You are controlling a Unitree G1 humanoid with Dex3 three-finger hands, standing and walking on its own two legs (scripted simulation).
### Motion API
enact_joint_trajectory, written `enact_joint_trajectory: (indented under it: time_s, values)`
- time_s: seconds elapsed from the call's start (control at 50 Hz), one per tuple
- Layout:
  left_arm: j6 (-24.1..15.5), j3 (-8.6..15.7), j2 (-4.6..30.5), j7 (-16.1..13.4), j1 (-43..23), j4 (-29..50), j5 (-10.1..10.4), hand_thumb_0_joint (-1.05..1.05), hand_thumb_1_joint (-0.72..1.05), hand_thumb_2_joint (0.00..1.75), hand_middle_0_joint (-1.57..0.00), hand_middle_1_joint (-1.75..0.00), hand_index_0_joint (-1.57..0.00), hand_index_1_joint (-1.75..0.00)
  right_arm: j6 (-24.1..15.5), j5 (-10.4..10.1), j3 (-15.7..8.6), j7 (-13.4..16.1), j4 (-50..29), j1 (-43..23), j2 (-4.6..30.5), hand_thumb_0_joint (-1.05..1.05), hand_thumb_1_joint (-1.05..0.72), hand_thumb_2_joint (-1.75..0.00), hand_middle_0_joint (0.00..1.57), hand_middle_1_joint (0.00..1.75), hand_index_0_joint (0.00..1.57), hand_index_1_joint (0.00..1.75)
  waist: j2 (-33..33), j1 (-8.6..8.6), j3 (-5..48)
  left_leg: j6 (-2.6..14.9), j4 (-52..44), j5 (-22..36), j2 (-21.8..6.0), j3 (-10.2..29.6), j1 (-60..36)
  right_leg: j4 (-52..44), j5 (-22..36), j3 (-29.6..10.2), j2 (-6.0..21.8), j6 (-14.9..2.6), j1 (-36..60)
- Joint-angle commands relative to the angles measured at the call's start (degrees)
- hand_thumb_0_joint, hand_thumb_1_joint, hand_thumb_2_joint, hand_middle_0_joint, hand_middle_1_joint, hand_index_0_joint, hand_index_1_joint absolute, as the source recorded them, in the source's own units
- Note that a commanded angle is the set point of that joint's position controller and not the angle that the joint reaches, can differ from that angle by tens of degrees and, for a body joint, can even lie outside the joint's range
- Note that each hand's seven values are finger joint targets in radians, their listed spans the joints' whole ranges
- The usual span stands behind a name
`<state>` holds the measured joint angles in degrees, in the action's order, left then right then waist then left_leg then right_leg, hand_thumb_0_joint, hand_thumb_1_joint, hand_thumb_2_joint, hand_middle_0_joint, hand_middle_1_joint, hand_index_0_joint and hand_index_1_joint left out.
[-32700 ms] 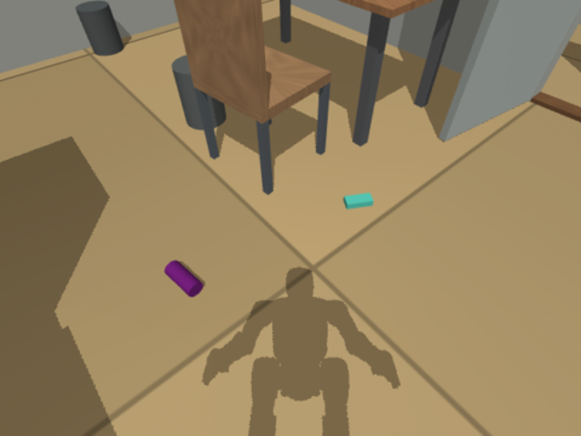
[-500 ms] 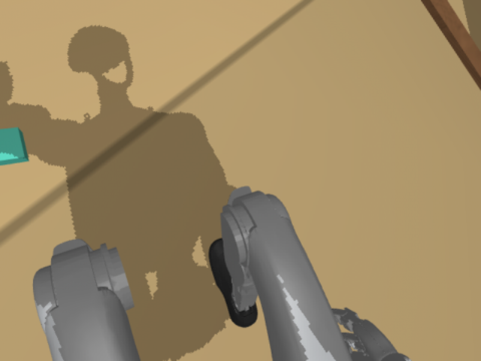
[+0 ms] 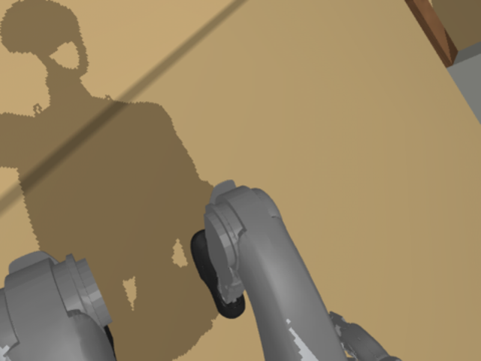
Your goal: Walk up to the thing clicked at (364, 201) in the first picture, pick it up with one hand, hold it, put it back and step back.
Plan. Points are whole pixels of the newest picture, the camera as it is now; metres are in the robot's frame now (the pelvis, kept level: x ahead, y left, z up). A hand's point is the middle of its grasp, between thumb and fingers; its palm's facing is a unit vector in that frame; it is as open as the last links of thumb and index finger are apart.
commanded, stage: rest palm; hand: left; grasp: from above
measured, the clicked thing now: out of the picture +0.48 +0.32 -0.29
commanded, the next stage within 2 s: close in 0.64 s
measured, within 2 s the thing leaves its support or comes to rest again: neither
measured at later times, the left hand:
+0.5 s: hand out of the picture +0.47 +0.32 -0.25, palm faces -0.46 -0.10 -0.88, open 14.0 cm
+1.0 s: hand out of the picture +0.47 +0.31 -0.26, palm faces -0.45 -0.10 -0.89, open 12.8 cm
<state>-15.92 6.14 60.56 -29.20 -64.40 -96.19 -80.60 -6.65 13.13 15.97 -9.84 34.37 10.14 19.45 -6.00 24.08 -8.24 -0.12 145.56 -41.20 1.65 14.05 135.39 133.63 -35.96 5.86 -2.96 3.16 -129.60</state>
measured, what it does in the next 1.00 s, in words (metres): stands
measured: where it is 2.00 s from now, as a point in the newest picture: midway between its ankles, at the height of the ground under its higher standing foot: (168, 326)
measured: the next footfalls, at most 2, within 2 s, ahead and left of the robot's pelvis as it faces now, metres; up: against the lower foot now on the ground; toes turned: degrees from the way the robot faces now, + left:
none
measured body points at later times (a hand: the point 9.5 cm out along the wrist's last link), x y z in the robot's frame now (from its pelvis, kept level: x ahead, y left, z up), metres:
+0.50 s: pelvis +0.00 +0.00 +0.00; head +0.28 +0.13 +0.32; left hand +0.49 +0.32 -0.20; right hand +0.04 -0.26 -0.04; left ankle +0.06 +0.12 -0.27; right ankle +0.13 -0.14 -0.27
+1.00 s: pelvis +0.00 +0.00 +0.00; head +0.29 +0.13 +0.32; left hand +0.49 +0.31 -0.21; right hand +0.03 -0.26 -0.04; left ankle +0.06 +0.12 -0.27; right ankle +0.13 -0.14 -0.27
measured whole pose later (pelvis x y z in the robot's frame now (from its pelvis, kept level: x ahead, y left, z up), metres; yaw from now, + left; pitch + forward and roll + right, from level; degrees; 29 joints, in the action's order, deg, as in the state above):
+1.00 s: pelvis +0.00 +0.00 +0.00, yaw -1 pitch +28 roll -16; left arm -15.1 4.9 62.0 -33.5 -63.3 -98.2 -77.9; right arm -11.1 14.1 18.8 -12.5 34.5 7.9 20.9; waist -8.3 24.6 -11.7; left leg -0.9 146.3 -41.8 1.3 16.1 133.9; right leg 133.2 -35.2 7.6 -3.0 4.3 -128.2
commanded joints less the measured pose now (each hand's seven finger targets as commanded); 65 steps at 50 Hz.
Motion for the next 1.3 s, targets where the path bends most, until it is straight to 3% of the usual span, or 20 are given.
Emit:
enact_joint_trajectory:
  time_s: [0.0, 0.12, 0.18, 0.22, 0.24, 0.26, 0.4, 0.48, 0.58, 0.62, 0.72, 0.78, 0.8, 0.88, 0.92, 1.04, 1.16, 1.2, 1.26, 1.28]
  values:
    - [0.1, 1.3, 12.8, -2.4, -13.3, 6.5, 1.2, 0.00, -0.49, 0.98, -0.12, -0.93, -0.11, -0.95, -0.2, 0.1, -5.7, 0.1, 0.5, 11.7, 19.3, 0.00, -0.90, -0.90, 0.20, 0.30, 0.20, 0.30, 31.4, 2.39, 36.4, -0.32, -16.0, 17.0, -2.2, -4.9, -32.1, -8.8, 14.3, 9.1, -0.9, -4.80, 18.7]
    - [-0.8, 1.2, 13.7, -2.8, -13.8, 8.8, 1.7, 0.00, -0.52, 1.00, -0.10, -0.95, -0.08, -0.96, -0.4, 0.2, -5.8, -0.3, 0.4, 11.3, 20.0, 0.00, -0.90, -0.90, 0.20, 0.30, 0.20, 0.30, 32.3, 2.49, 37.1, -0.29, -15.3, 17.8, -2.4, -5.0, -32.8, -8.9, 15.2, 9.1, -1.2, -4.70, 20.0]
    - [-1.0, 0.3, 12.4, -2.9, -12.5, 6.7, 1.3, 0.00, -0.51, 0.99, -0.11, -0.93, -0.09, -0.95, -0.7, 0.5, -4.8, -0.7, 0.2, 11.2, 19.4, 0.00, -0.90, -0.91, 0.20, 0.30, 0.20, 0.30, 30.9, 3.21, 34.0, -0.40, -14.8, 16.9, -2.6, -4.6, -32.2, -8.6, 14.2, 9.5, -1.0, -4.64, 18.5]
    - [-1.2, 1.5, 14.2, -3.6, -13.8, 8.1, 1.5, 0.00, -0.50, 0.99, -0.12, -0.93, -0.10, -0.95, -0.6, 0.5, -4.7, -0.6, 0.2, 10.8, 19.7, 0.00, -0.90, -0.91, 0.20, 0.30, 0.20, 0.30, 30.8, 2.95, 34.8, -0.15, -15.1, 16.1, -2.5, -4.5, -31.2, -9.1, 14.0, 9.7, -1.2, -4.64, 19.3]
    - [-1.0, 0.0, 12.8, -3.3, -12.8, 6.6, 1.5, 0.00, -0.51, 0.99, -0.12, -0.92, -0.10, -0.94, -1.0, 0.5, -4.6, -0.7, 0.0, 10.5, 19.5, 0.00, -0.90, -0.91, 0.20, 0.30, 0.20, 0.30, 30.4, 3.13, 33.6, 0.10, -14.5, 14.8, -2.4, -5.1, -30.6, -9.0, 13.4, 9.2, -1.1, -4.54, 19.3]
    - [-1.2, 0.7, 14.0, -3.8, -13.2, 7.7, 1.9, 0.00, -0.51, 1.00, -0.11, -0.93, -0.09, -0.95, -1.0, 0.4, -4.6, -0.7, 0.3, 10.6, 19.5, 0.00, -0.90, -0.91, 0.20, 0.30, 0.20, 0.30, 30.6, 2.85, 34.8, 0.20, -15.1, 15.1, -2.5, -5.1, -30.7, -9.5, 13.8, 9.2, -1.4, -4.40, 20.9]
    - [-0.7, -0.8, 12.7, -4.8, -12.4, 4.8, 2.1, 0.00, -0.52, 1.00, -0.10, -0.93, -0.08, -0.95, -1.8, 0.3, -4.5, -0.6, 0.2, 10.2, 20.2, 0.00, -0.90, -0.91, 0.20, 0.30, 0.20, 0.30, 29.3, 3.47, 33.1, 0.25, -15.5, 12.9, -2.6, -4.6, -29.8, -9.3, 12.7, 9.6, -1.4, -4.32, 20.0]
    - [-0.6, -1.3, 11.7, -5.0, -12.9, 4.9, 2.1, 0.00, -0.51, 0.99, -0.10, -0.95, -0.09, -0.96, -2.4, 0.5, -4.2, -1.2, 0.2, 9.9, 20.1, 0.00, -0.90, -0.91, 0.20, 0.30, 0.20, 0.30, 30.4, 4.00, 32.5, -0.04, -15.5, 13.8, -2.9, -4.0, -31.1, -8.8, 13.3, 9.9, -1.3, -4.15, 18.9]
    - [-0.4, -0.4, 13.1, -5.9, -12.8, 4.9, 2.0, 0.00, -0.48, 0.99, -0.13, -0.92, -0.11, -0.94, -3.0, 0.6, -3.6, -1.4, 0.6, 9.5, 20.4, 0.00, -0.90, -0.91, 0.20, 0.30, 0.20, 0.30, 30.5, 3.66, 33.4, -0.43, -15.1, 15.9, -3.1, -3.6, -31.5, -8.8, 14.7, 10.0, -1.2, -4.23, 19.5]
    - [-0.2, -1.7, 11.9, -5.9, -11.9, 3.7, 2.1, 0.00, -0.46, 0.96, -0.14, -0.92, -0.12, -0.94, -3.2, 0.7, -3.5, -1.6, 0.2, 9.4, 20.3, 0.00, -0.91, -0.91, 0.20, 0.30, 0.20, 0.30, 30.4, 3.96, 32.6, -0.22, -15.0, 15.5, -3.0, -4.1, -31.3, -8.7, 14.8, 9.7, -1.2, -4.07, 20.6]
    - [0.2, -0.9, 14.0, -6.6, -12.6, 4.1, 2.6, 0.00, -0.45, 0.94, -0.15, -0.91, -0.13, -0.93, -3.7, 0.6, -3.5, -1.5, 0.1, 9.5, 21.1, 0.00, -0.91, -0.91, 0.20, 0.30, 0.20, 0.30, 30.2, 4.06, 32.5, -0.08, -16.1, 13.1, -3.1, -3.9, -30.6, -9.5, 13.4, 9.8, -1.4, -4.09, 21.1]
    - [0.4, -0.6, 13.4, -6.7, -12.2, 4.5, 2.6, 0.00, -0.31, 0.85, -0.22, -0.88, -0.23, -0.88, -4.2, 0.9, -3.8, -2.0, 0.4, 9.2, 21.5, 0.00, -0.90, -0.90, 0.20, 0.30, 0.20, 0.30, 31.9, 3.88, 32.1, -0.49, -15.5, 13.9, -3.3, -3.7, -31.6, -8.7, 13.5, 9.9, -1.0, -4.17, 19.5]
    - [0.3, 0.2, 14.7, -7.2, -12.7, 5.1, 3.0, 0.00, -0.30, 0.85, -0.23, -0.88, -0.23, -0.87, -4.0, 0.7, -3.2, -1.9, 0.6, 9.1, 20.9, 0.00, -0.90, -0.90, 0.20, 0.30, 0.20, 0.30, 31.1, 3.62, 33.5, -0.44, -16.1, 14.5, -3.4, -3.5, -31.5, -9.4, 14.3, 9.9, -1.3, -4.12, 21.5]
    - [0.8, -0.8, 12.4, -6.9, -12.2, 4.2, 3.5, 0.00, -0.24, 0.78, -0.25, -0.86, -0.27, -0.84, -4.5, 1.0, -3.0, -2.4, 1.2, 9.8, 20.9, 0.00, -0.90, -0.90, 0.20, 0.30, 0.20, 0.30, 30.8, 4.76, 32.5, -0.13, -14.8, 14.9, -3.3, -4.0, -30.5, -9.4, 15.0, 9.9, -1.1, -3.85, 21.1]
    - [0.9, -0.6, 13.9, -6.9, -12.8, 4.1, 3.7, 0.00, -0.20, 0.77, -0.30, -0.83, -0.31, -0.81, -4.5, 0.7, -3.0, -2.0, 1.6, 9.2, 21.2, 0.00, -0.90, -0.90, 0.20, 0.30, 0.20, 0.30, 30.5, 4.33, 32.3, -0.27, -15.0, 14.6, -3.3, -4.0, -30.1, -9.8, 14.8, 9.9, -1.0, -4.10, 21.6]
    - [0.6, -1.0, 13.8, -5.6, -12.1, 4.4, 4.7, 0.00, -0.12, 0.69, -0.35, -0.77, -0.37, -0.75, -4.2, 0.5, -2.7, -1.8, 1.5, 9.1, 21.3, 0.00, -0.90, -0.90, 0.20, 0.30, 0.20, 0.30, 30.1, 4.40, 32.9, -0.07, -14.7, 15.2, -3.3, -4.3, -29.9, -10.5, 15.1, 9.8, -1.2, -4.16, 23.1]
    - [-0.1, -0.9, 14.3, -5.2, -11.6, 4.7, 4.8, 0.00, -0.03, 0.63, -0.43, -0.70, -0.45, -0.68, -3.8, 0.5, -2.4, -1.4, 1.1, 8.8, 21.3, 0.00, -0.90, -0.90, 0.20, 0.30, 0.20, 0.30, 29.8, 4.00, 31.5, -0.33, -15.2, 14.0, -3.4, -3.9, -29.8, -10.3, 13.5, 10.2, -1.1, -4.31, 21.9]
    - [-0.2, -2.3, 13.7, -5.0, -12.1, 5.2, 4.4, 0.00, -0.01, 0.60, -0.44, -0.69, -0.46, -0.67, -3.8, 0.6, -3.0, -1.1, 0.3, 8.3, 21.8, 0.00, -0.90, -0.90, 0.20, 0.30, 0.20, 0.30, 30.0, 4.35, 31.7, -0.08, -15.3, 11.9, -3.3, -4.4, -30.1, -10.8, 12.2, 9.9, -1.3, -4.20, 22.3]
    - [-0.5, -1.1, 14.5, -6.0, -12.4, 5.2, 4.2, 0.00, 0.03, 0.56, -0.47, -0.65, -0.50, -0.63, -3.5, 0.7, -2.4, -1.1, 1.0, 8.8, 21.4, 0.00, -0.89, -0.90, 0.20, 0.30, 0.20, 0.30, 30.6, 3.99, 32.4, -0.35, -15.6, 13.4, -3.5, -3.8, -30.5, -10.4, 13.3, 10.3, -1.1, -4.34, 21.8]
    - [-0.4, -2.1, 13.4, -5.9, -12.0, 5.3, 4.0, 0.00, 0.05, 0.58, -0.49, -0.65, -0.51, -0.63, -3.7, 0.7, -2.6, -1.0, 0.7, 8.2, 21.6, 0.00, -0.90, -0.90, 0.20, 0.30, 0.20, 0.30, 30.0, 4.07, 31.9, -0.38, -15.3, 13.7, -3.5, -3.8, -30.9, -10.3, 13.5, 10.2, -1.2, -4.27, 21.4]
